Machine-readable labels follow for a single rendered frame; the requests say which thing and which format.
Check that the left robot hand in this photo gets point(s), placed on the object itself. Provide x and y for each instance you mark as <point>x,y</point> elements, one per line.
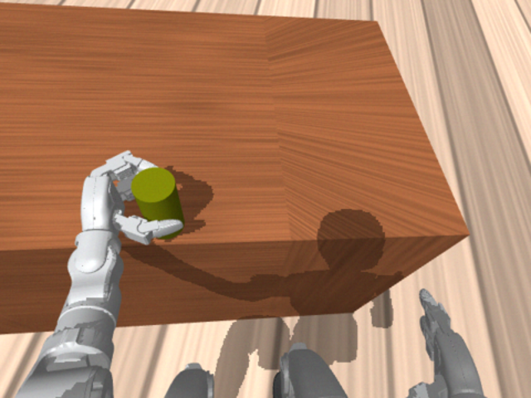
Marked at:
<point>102,204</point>

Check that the can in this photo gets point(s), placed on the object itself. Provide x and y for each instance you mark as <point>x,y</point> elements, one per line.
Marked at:
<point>156,193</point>

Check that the left robot arm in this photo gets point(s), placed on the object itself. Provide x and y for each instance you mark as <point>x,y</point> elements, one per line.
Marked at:
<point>75,360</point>

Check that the right robot hand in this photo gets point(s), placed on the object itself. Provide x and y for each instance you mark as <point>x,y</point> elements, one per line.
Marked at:
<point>454,369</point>

